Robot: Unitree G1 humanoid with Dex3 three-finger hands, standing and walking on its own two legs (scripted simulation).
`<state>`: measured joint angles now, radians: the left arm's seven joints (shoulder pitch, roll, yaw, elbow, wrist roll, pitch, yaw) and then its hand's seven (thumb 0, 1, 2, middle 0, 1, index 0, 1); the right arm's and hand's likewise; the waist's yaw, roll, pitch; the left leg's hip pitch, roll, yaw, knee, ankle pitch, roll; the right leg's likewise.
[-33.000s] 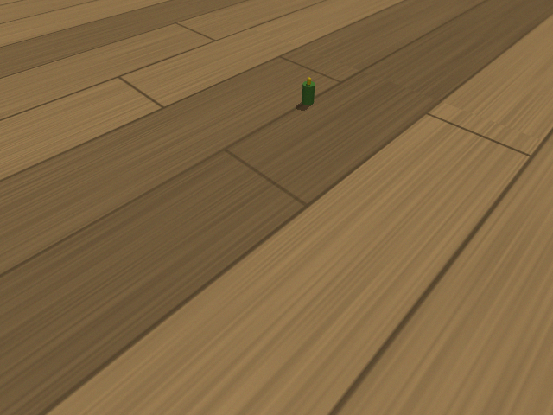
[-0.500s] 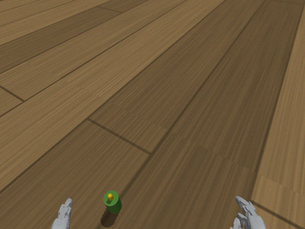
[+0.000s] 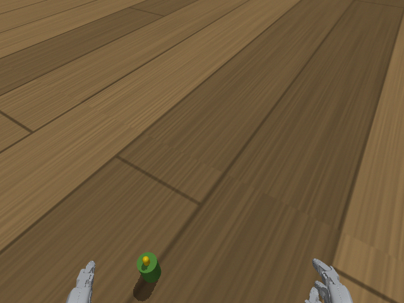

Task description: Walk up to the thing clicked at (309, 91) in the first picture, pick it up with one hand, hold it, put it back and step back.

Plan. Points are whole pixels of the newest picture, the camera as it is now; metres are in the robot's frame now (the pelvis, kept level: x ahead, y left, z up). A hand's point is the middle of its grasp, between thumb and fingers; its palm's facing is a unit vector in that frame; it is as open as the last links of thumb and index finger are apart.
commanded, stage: home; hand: left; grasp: from the side
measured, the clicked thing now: (148, 266) +0.43 +0.24 -0.63
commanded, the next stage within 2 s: stand in 0.30 s
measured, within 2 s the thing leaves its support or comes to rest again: neither
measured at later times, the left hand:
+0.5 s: hand out of the picture +0.17 +0.19 -0.05, palm faces +0.10 -0.95 -0.29, open 16.9 cm
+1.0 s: hand out of the picture +0.13 +0.23 -0.10, palm faces -0.03 -0.94 -0.35, open 7.7 cm
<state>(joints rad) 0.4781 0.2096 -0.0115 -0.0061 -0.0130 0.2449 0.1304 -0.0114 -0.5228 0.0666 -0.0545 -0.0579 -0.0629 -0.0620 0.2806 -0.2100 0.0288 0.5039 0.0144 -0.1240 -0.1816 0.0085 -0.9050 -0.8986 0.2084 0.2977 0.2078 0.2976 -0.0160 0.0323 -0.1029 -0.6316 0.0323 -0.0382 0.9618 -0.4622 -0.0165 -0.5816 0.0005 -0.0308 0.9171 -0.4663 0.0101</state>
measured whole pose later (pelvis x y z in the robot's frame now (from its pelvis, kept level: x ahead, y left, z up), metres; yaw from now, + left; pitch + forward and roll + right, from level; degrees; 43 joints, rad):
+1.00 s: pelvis +0.00 +0.00 +0.02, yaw +0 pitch +1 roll +0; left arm 0.25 0.32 0.01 0.65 0.05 0.01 0.02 0.00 0.82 0.88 -0.20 -0.29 -0.21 -0.30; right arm 0.19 -0.30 -0.03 0.82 -0.05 -0.02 -0.02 0.01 -0.91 -0.90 0.21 0.30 0.21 0.30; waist 0.01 -0.01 0.02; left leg -0.41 0.00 -0.01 0.78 -0.38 0.00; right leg -0.39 -0.03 0.00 0.79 -0.42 0.01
